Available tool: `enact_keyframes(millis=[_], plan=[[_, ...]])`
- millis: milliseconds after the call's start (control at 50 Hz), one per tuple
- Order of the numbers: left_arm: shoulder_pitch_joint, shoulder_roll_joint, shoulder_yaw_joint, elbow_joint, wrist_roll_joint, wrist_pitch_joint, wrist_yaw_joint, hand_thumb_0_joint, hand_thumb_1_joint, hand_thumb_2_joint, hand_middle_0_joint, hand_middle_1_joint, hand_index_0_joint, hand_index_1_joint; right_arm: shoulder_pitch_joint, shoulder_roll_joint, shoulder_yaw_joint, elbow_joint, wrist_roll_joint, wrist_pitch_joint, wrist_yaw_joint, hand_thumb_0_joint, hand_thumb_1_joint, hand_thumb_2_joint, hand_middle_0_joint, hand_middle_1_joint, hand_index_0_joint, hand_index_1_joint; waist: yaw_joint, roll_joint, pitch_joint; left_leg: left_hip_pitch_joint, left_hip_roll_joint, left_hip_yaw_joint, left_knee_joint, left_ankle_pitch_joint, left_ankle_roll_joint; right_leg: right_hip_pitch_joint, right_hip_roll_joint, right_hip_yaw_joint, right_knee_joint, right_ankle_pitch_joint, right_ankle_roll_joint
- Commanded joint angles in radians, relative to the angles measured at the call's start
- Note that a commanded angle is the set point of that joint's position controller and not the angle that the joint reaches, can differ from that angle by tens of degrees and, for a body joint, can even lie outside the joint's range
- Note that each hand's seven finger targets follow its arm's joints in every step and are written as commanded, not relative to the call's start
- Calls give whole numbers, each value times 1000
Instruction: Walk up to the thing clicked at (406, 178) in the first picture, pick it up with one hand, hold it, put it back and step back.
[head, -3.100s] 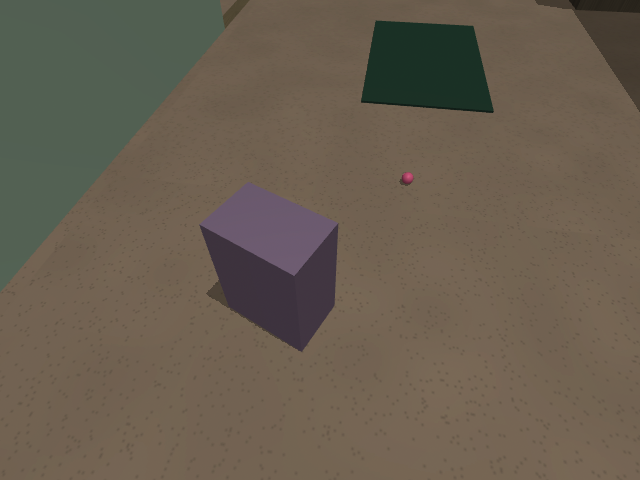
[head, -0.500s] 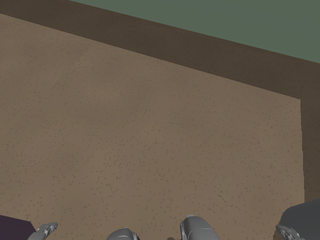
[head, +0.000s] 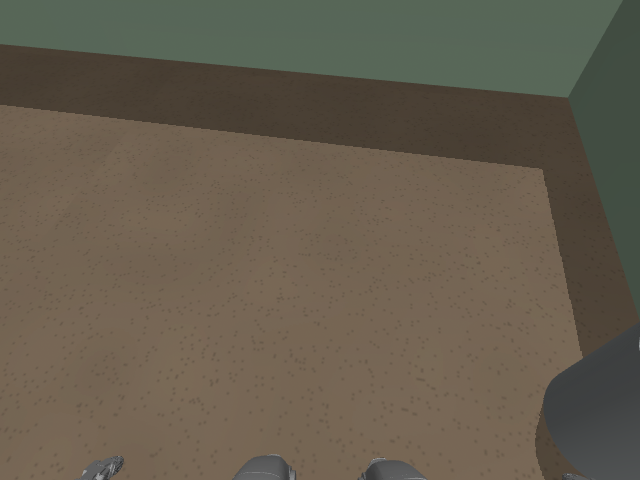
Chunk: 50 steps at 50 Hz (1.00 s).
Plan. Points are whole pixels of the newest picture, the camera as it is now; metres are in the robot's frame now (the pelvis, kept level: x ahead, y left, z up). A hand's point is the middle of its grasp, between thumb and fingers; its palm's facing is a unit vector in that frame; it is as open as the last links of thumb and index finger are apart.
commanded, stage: walk up
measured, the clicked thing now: out of the picture +0.46 +1.46 -0.72
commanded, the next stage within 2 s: none
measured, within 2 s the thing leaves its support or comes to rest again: neither
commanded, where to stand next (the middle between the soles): +0.08 +0.02 m, yaw -9 degrees
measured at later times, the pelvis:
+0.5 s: pelvis -0.04 -0.05 +0.01, yaw +8 degrees
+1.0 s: pelvis -0.02 -0.01 +0.02, yaw +26 degrees
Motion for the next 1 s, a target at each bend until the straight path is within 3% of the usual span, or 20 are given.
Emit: enact_keyframes(millis=[0,40,60,120,180,200,280,360,380,400,440,500,620,760,840,860,880,900,940,980], plan=[[-40,183,60,-86,-19,-15,19,0,900,900,-200,-300,-200,-300,116,-183,-69,-49,-21,-60,-17,0,-900,-900,200,300,200,300,-64,-59,-143,272,35,-100,-343,128,53,-105,-176,241,-55,214,-81],[-11,175,50,-60,-17,-18,31,0,900,900,-200,-300,-200,-300,39,-310,-97,-83,-18,-66,-17,0,-900,-900,200,300,200,300,-49,169,-133,269,423,-558,-490,117,235,-239,1,42,257,-222,30],[-16,238,63,-42,-7,-21,39,0,900,900,-200,-300,-200,-300,-2,-321,-102,-89,-10,-68,-9,0,-900,-900,200,300,200,300,-42,135,-95,186,490,-609,-483,126,322,-206,-62,81,342,-258,35],[-15,222,73,9,-16,-30,20,0,900,900,-200,-300,-200,-300,-8,-226,-71,-86,-15,-69,-13,0,-900,-900,200,300,200,300,-25,63,-18,163,267,-256,-430,362,185,-175,-63,58,302,-154,24],[-9,184,54,28,-27,-35,7,0,900,900,-200,-300,-200,-300,7,-244,-72,-62,-15,-64,-3,0,-900,-900,200,300,200,300,-45,188,-35,211,200,-145,-406,393,146,-134,-65,-26,162,-89,31],[-165,192,64,-33,-17,-42,0,0,900,900,-200,-300,-200,-300,68,-265,-76,-64,-6,-40,3,0,-900,-900,200,300,200,300,-59,216,-14,201,162,-346,-384,619,166,-153,-29,-101,144,-186,52],[-130,173,55,-36,-25,-42,13,0,900,900,-200,-300,-200,-300,92,-269,-90,-107,-15,-24,-2,0,-900,-900,200,300,200,300,-50,221,-119,273,181,-322,-308,880,201,-88,-41,-116,81,-159,51],[-25,171,73,9,-22,-38,20,0,900,900,-200,-300,-200,-300,1,-206,-76,-147,-5,-2,5,0,-900,-900,200,300,200,300,44,128,-231,42,80,-260,-179,598,98,311,-53,-93,-268,72,-1],[28,236,94,16,-6,-43,26,0,900,900,-200,-300,-200,-300,-26,-156,-60,-163,4,0,3,0,-900,-900,200,300,200,300,88,-5,-254,-129,2,-185,-54,376,42,460,-168,52,-302,41,-44],[39,302,110,0,12,-47,32,0,900,900,-200,-300,-200,-300,-13,-106,-41,-176,10,2,-6,0,-900,-900,200,300,200,300,99,-225,-234,-329,-114,-70,112,-29,3,519,-434,348,-374,41,-125],[-157,321,116,-42,8,-38,32,0,900,900,-200,-300,-200,-300,64,-214,-78,-126,-10,17,-22,0,-900,-900,200,300,200,300,34,-151,-133,-315,-14,-124,307,-52,5,271,-585,448,-493,-203,-219],[-242,256,93,-36,2,-51,30,0,900,900,-200,-300,-200,-300,108,-233,-99,-58,-1,23,16,0,-900,-900,200,300,200,300,-31,-163,3,-215,2,-117,294,108,-15,97,-381,179,-528,-317,-91],[-151,236,104,-12,0,-67,12,0,900,900,-200,-300,-200,-300,124,-205,-90,-23,-11,9,49,0,-900,-900,200,300,200,300,7,-198,14,-223,8,-62,162,197,-43,188,-361,13,-525,-205,-112],[-83,287,117,-11,14,-43,-17,0,900,900,-200,-300,-200,-300,51,-204,-86,-31,-15,-13,54,0,-900,-900,200,300,200,300,45,-189,-18,-55,12,55,-62,56,-35,123,-417,-34,-471,-309,-144],[-99,259,98,-16,8,-21,-25,0,900,900,-200,-300,-200,-300,162,-199,-88,11,-2,-40,32,0,-900,-900,200,300,200,300,-23,-55,-100,194,-29,74,-330,138,6,60,-386,-138,-247,-291,-98],[-81,202,76,-17,4,-14,-25,0,900,900,-200,-300,-200,-300,234,-240,-100,32,-9,-50,17,0,-900,-900,200,300,200,300,-65,102,-147,328,0,-30,-413,49,41,-39,-337,-194,-50,-295,-51],[-45,120,48,-24,-9,-8,-28,0,900,900,-200,-300,-200,-300,234,-312,-114,16,-24,-54,1,0,-900,-900,200,300,200,300,-61,307,-125,392,203,-418,-538,-190,115,-263,-199,-258,223,-275,19],[-52,171,60,-18,-6,-7,-25,0,900,900,-200,-300,-200,-300,190,-370,-119,-36,-26,-58,-5,0,-900,-900,200,300,200,300,-58,203,-72,327,356,-732,-612,-291,231,-383,-147,-153,303,-241,37],[-106,262,77,4,0,-17,-17,0,900,900,-200,-300,-200,-300,163,-322,-105,-25,-4,-62,-12,0,-900,-900,200,300,200,300,-52,82,10,265,318,-634,-555,-60,256,-339,-225,-45,340,-184,26],[-36,238,70,46,-11,-19,-14,0,900,900,-200,-300,-200,-300,157,-251,-75,-33,9,-77,-25,0,-900,-900,200,300,200,300,-23,58,-49,361,216,-389,-453,387,168,-326,-231,-25,286,-85,24]])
